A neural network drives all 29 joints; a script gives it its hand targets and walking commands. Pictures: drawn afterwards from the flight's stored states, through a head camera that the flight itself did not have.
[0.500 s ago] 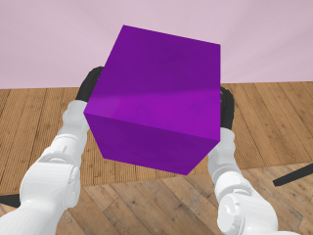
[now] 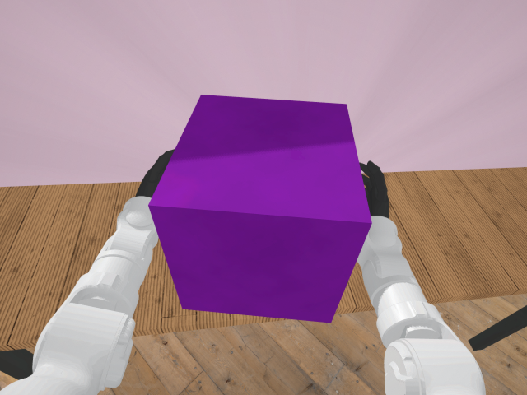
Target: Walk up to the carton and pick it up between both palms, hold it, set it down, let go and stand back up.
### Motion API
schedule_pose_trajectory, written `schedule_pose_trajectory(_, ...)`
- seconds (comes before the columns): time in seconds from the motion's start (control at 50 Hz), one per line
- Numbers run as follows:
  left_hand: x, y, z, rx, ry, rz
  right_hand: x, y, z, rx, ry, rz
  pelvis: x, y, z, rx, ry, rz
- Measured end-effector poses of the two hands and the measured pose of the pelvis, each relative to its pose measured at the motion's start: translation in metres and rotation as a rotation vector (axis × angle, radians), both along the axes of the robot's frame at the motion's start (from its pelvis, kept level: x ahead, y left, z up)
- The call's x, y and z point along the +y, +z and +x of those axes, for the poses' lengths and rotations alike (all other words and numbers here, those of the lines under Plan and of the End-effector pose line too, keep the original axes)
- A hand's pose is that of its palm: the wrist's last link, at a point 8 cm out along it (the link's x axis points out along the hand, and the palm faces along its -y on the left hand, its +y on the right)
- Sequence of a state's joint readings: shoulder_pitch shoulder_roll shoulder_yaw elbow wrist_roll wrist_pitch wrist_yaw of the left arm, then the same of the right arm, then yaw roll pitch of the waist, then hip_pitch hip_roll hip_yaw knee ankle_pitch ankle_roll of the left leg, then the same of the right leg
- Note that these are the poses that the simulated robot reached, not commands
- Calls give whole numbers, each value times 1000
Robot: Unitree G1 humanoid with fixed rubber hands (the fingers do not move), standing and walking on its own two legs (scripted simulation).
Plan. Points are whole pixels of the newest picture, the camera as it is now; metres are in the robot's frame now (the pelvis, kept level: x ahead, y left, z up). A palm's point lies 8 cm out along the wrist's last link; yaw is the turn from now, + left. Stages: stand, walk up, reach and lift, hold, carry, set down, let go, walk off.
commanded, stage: reach and lift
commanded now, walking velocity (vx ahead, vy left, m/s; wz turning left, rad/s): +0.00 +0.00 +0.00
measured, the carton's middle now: (264, 206) +0.43 -0.04 +0.04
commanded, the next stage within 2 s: hold in 1.80 s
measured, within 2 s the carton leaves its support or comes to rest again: neither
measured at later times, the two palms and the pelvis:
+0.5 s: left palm (146, 161) +0.40 +0.14 +0.18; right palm (405, 180) +0.35 -0.22 +0.18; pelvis -0.04 -0.01 +0.00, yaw +0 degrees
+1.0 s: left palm (132, 162) +0.37 +0.15 +0.20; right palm (405, 171) +0.35 -0.21 +0.19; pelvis -0.03 -0.01 +0.00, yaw +0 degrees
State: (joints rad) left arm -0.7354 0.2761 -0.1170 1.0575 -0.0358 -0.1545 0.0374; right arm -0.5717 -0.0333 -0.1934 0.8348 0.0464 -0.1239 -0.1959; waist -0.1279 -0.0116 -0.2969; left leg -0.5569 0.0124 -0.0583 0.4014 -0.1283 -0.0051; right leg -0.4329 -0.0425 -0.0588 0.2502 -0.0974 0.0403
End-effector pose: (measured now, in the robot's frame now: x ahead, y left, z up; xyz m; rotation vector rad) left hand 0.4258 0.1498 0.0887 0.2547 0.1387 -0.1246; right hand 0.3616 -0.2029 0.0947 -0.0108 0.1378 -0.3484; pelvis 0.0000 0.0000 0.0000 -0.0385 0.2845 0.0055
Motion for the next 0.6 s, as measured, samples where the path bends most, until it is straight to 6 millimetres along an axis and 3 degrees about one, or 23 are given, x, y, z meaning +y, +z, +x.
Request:
schedule_pose_trajectory(0.22, -9, 48, -13, 5, 10, 22, -10, 43, -11, 5, 6, 19, -3, 0, -18, -61, 3, 3)
schedule_pose_trajectory(0.38, -10, 79, -21, 15, 43, -75, -12, 76, -12, -4, 28, 5, -5, 0, -32, -114, 4, 6)
schedule_pose_trajectory(0.6, -8, 91, -30, 47, 89, -129, -11, 81, -9, 19, 60, 13, -9, 0, -35, -152, 5, 11)
